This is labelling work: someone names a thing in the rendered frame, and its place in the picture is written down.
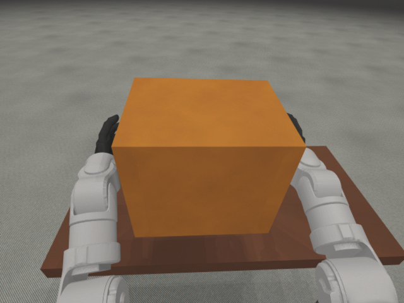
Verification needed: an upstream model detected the carton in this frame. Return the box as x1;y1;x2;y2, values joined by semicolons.
111;78;307;237

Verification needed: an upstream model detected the robot left upper arm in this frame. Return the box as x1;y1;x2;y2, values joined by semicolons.
58;275;130;303

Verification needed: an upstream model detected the right robot hand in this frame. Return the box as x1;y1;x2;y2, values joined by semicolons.
287;113;306;143

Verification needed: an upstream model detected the table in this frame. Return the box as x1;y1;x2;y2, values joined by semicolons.
40;146;404;303

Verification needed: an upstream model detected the robot left forearm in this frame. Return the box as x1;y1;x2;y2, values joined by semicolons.
56;153;121;303

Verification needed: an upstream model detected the left robot hand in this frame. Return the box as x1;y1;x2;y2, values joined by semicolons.
95;114;119;155

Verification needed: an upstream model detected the robot right upper arm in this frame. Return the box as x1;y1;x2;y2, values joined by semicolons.
315;256;397;303

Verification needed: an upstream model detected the robot right forearm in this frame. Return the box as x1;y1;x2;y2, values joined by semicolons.
290;148;398;303

